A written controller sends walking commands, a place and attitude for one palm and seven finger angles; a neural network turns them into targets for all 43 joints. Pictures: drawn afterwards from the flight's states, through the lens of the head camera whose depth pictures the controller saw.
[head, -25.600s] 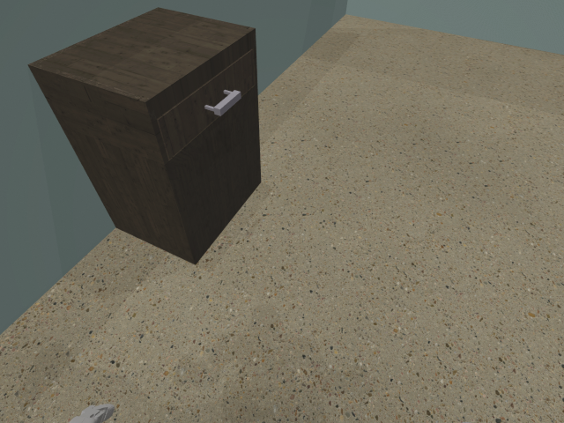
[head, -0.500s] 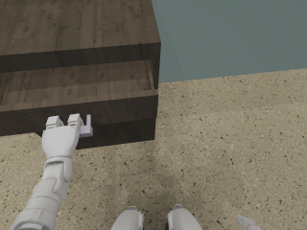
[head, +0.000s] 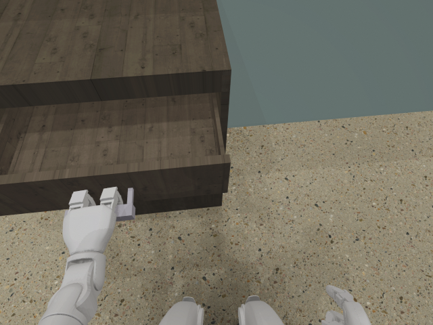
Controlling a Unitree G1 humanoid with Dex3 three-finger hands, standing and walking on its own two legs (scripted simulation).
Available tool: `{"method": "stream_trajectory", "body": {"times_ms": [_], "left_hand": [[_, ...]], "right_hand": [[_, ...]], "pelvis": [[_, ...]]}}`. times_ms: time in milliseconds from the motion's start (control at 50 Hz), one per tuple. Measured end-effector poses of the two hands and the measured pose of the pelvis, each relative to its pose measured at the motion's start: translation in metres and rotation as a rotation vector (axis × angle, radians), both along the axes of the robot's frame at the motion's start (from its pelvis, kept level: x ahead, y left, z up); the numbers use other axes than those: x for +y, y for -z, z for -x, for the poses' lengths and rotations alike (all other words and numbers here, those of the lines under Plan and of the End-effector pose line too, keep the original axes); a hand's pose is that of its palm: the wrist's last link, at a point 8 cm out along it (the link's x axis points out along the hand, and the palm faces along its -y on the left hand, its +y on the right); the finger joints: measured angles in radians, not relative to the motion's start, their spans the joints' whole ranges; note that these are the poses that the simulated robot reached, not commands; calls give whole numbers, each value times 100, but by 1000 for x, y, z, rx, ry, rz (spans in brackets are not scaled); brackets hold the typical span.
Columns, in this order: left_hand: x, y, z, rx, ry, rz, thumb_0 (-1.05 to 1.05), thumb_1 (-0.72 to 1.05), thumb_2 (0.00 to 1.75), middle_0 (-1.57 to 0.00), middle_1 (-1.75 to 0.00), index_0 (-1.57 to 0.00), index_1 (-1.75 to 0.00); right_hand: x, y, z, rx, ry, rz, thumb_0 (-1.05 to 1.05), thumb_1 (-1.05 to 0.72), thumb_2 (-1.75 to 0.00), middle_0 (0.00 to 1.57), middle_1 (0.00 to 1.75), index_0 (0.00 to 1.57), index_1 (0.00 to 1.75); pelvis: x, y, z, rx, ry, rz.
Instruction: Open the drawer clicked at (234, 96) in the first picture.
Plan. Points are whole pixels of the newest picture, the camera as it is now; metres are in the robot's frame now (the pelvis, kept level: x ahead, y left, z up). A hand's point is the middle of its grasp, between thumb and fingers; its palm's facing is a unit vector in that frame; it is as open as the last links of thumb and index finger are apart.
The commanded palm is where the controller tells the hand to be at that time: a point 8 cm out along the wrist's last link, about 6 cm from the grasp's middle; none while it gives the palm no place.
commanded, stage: pull the drawer open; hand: left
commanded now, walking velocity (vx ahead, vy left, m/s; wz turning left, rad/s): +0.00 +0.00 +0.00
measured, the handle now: (101, 205) +0.34 +0.26 -0.05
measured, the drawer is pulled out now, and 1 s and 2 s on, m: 0.19 0.30 0.30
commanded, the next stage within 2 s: open the thumb to release the handle in 1.30 s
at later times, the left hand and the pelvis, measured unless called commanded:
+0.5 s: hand (98, 268) +0.23 +0.24 -0.07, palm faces -0.04 -0.04 -1.00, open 5.7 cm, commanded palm +0.19 +0.23 -0.02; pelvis +0.00 -0.01 +0.00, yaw +1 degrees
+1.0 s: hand (95, 294) +0.18 +0.23 -0.07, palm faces -0.05 -0.06 -1.00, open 5.8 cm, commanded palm +0.13 +0.24 -0.02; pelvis -0.01 -0.02 -0.02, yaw +1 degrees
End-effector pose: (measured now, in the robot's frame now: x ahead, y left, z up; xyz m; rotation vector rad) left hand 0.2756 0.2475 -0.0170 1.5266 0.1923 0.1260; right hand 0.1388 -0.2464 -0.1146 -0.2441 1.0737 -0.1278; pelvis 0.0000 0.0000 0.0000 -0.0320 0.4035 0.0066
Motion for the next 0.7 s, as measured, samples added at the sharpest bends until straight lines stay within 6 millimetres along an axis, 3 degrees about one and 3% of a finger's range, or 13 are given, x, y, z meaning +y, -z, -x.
{"method": "stream_trajectory", "body": {"times_ms": [700], "left_hand": [[-15,-2,89,10,-37,8,2,69,75,-31,-135,-42,-135]], "right_hand": [[5,-7,-48,-164,-98,-29,1,-91,-90,20,30,20,30]], "pelvis": [[-14,8,6,-38,-4,-22]]}}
